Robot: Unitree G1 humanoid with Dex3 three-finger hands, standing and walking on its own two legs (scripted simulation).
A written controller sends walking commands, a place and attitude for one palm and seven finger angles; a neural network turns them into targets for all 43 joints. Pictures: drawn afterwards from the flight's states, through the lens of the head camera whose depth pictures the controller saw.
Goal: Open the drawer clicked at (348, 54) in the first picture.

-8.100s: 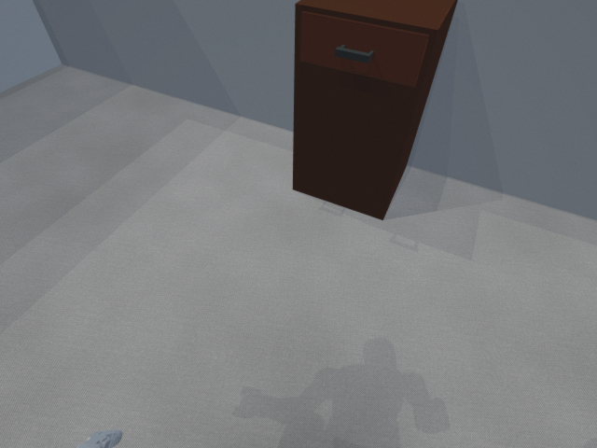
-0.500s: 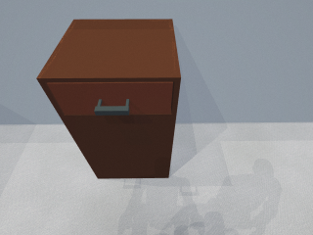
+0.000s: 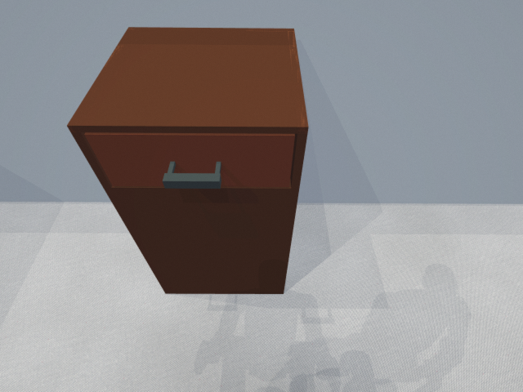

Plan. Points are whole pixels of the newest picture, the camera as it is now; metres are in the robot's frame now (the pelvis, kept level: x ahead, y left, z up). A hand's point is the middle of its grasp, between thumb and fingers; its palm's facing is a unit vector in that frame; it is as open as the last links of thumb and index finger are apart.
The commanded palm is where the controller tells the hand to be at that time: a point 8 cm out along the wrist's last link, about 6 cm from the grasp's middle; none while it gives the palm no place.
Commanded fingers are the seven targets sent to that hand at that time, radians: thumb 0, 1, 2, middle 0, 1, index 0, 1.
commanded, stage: raise the hand with hooked fingers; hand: left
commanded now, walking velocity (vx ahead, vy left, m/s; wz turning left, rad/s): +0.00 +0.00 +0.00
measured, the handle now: (194, 173) +0.53 +0.19 -0.03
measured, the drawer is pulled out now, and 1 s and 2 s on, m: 0.00 0.00 0.00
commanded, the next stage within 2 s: move the hooked fingers above the handle in 1.84 s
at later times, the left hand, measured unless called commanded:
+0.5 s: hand out of the picture +0.13 +0.22 -0.06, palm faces +0.00 -0.08 -1.00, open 9.4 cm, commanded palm +0.14 +0.23 +0.01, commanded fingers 0.00 0.22 0.61 -0.25 -0.74 -0.25 -0.74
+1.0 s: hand (117, 298) +0.23 +0.23 +0.02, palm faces +0.13 -0.08 -0.99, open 12.4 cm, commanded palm +0.21 +0.23 +0.09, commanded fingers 0.00 -0.36 0.36 -0.29 -1.11 -0.29 -1.11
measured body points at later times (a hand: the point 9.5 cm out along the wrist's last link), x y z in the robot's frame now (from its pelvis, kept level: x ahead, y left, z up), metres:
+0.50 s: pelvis -0.04 -0.05 -0.05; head +0.02 -0.05 +0.39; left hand +0.12 +0.22 +0.00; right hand +0.24 -0.25 -0.12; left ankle -0.02 +0.11 -0.73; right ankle -0.04 -0.13 -0.73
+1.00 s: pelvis -0.02 -0.01 -0.02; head +0.02 -0.03 +0.43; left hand +0.22 +0.23 +0.08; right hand +0.14 -0.27 -0.13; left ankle -0.02 +0.12 -0.73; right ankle -0.04 -0.13 -0.73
